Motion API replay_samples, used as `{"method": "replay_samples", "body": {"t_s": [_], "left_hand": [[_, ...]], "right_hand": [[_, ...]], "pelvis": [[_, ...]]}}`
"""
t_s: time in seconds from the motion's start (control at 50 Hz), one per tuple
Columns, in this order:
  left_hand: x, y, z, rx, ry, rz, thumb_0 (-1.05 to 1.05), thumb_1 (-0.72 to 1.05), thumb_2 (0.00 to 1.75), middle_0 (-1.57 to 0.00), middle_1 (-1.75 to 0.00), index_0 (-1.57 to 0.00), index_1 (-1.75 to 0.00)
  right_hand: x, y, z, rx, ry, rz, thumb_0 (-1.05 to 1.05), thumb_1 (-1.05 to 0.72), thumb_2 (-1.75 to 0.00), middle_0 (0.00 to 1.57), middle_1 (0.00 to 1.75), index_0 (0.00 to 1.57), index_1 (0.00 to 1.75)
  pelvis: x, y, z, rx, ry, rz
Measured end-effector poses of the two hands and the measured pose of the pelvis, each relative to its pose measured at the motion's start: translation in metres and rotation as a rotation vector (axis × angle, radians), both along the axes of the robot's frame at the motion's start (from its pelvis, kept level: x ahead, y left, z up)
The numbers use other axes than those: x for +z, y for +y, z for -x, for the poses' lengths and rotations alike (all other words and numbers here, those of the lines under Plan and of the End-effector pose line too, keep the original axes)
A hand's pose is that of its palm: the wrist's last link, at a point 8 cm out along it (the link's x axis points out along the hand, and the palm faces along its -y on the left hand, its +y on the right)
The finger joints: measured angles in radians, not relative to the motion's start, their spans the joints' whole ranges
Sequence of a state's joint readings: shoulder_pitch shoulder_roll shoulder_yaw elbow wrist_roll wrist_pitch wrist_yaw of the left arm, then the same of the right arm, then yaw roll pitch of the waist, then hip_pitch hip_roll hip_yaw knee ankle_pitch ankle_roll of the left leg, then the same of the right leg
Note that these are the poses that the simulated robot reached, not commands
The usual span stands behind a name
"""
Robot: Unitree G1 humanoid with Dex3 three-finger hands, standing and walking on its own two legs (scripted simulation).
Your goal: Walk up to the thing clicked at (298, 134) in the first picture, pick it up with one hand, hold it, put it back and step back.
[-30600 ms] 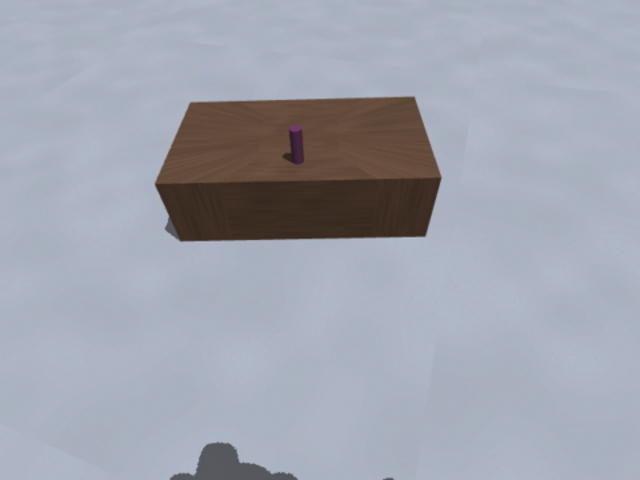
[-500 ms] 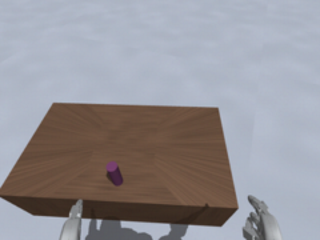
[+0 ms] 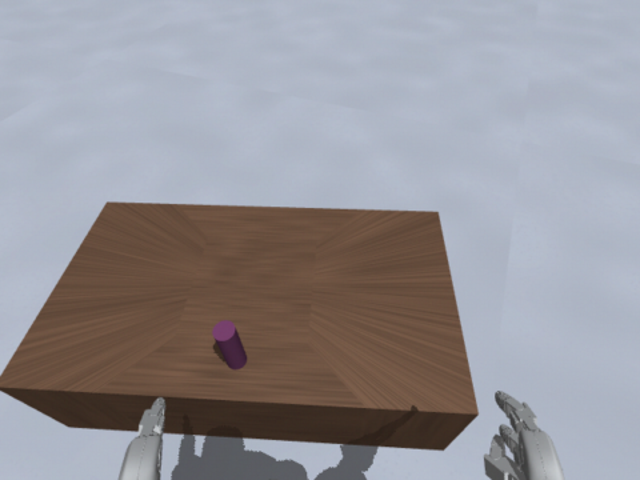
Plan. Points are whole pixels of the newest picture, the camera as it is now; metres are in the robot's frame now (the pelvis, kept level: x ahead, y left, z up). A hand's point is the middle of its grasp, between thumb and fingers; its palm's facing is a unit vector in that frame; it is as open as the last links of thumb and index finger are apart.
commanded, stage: stand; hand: left
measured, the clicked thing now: (230, 346) +0.45 +0.23 -0.32
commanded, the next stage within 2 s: none
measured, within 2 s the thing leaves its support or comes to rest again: neither
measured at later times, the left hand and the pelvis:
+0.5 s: hand out of the picture +0.08 +0.25 -0.12, palm faces -0.01 -0.93 -0.36, open 9.4 cm; pelvis +0.00 +0.01 +0.03, yaw +0 degrees
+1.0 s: hand out of the picture +0.03 +0.25 -0.10, palm faces -0.01 -0.94 -0.35, open 7.4 cm; pelvis -0.02 +0.00 +0.06, yaw +1 degrees
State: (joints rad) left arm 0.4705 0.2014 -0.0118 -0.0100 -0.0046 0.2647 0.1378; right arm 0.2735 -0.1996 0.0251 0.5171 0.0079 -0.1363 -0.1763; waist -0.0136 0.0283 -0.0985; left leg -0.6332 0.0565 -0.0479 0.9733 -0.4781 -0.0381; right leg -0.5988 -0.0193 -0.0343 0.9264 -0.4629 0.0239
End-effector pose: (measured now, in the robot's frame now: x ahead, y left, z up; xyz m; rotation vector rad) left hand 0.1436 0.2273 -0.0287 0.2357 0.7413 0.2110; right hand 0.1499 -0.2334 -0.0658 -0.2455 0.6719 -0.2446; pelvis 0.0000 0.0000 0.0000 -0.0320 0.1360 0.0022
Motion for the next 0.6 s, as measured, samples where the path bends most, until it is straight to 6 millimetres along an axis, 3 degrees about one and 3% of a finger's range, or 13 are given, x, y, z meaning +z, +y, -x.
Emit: {"method": "replay_samples", "body": {"t_s": [0.08, 0.14, 0.22, 0.38, 0.5, 0.6], "left_hand": [[-0.008, 0.003, -0.004, -0.056, 0.0, -0.027, -0.01, -0.54, 0.05, -0.05, -0.06, -0.06, -0.05], [-0.026, 0.018, -0.002, -0.107, 0.061, -0.049, -0.01, -0.52, 0.08, -0.07, -0.08, -0.08, -0.08], [-0.04, 0.04, 0.013, -0.088, 0.153, -0.054, -0.01, -0.39, 0.2, -0.13, -0.16, -0.13, -0.16], [-0.051, 0.066, 0.054, -0.02, 0.323, -0.065, -0.01, 0.1, 0.63, -0.18, -0.27, -0.19, -0.26], [-0.051, 0.071, 0.075, 0.015, 0.398, -0.054, 0.0, 0.53, 0.81, -0.19, -0.29, -0.2, -0.29], [-0.047, 0.07, 0.087, 0.034, 0.434, -0.039, 0.0, 0.75, 0.87, -0.2, -0.3, -0.2, -0.3]], "right_hand": [[-0.005, -0.002, -0.001, 0.069, 0.06, 0.03, 0.01, -0.89, -0.9, 0.2, 0.3, 0.21, 0.31], [-0.015, -0.012, 0.004, 0.145, 0.205, 0.048, 0.01, -0.89, -0.9, 0.2, 0.3, 0.21, 0.31], [-0.016, -0.031, 0.018, 0.117, 0.297, 0.037, 0.01, -0.89, -0.9, 0.2, 0.3, 0.21, 0.31], [-0.01, -0.055, 0.051, 0.036, 0.41, 0.052, 0.01, -0.9, -0.9, 0.2, 0.3, 0.21, 0.3], [-0.01, -0.051, 0.069, 0.01, 0.472, 0.029, 0.01, -0.9, -0.9, 0.2, 0.3, 0.21, 0.3], [-0.009, -0.042, 0.08, 0.011, 0.503, 0.002, 0.01, -0.9, -0.9, 0.2, 0.3, 0.21, 0.3]], "pelvis": [[0.002, 0.0, 0.0, 0.0, -0.033, -0.009], [0.006, -0.001, 0.002, 0.0, -0.069, -0.026], [0.011, -0.001, 0.001, 0.002, -0.096, -0.034], [0.023, 0.003, -0.004, 0.001, -0.133, -0.032], [0.033, 0.005, -0.002, 0.004, -0.159, -0.03], [0.041, 0.007, 0.001, 0.005, -0.18, -0.029]]}}
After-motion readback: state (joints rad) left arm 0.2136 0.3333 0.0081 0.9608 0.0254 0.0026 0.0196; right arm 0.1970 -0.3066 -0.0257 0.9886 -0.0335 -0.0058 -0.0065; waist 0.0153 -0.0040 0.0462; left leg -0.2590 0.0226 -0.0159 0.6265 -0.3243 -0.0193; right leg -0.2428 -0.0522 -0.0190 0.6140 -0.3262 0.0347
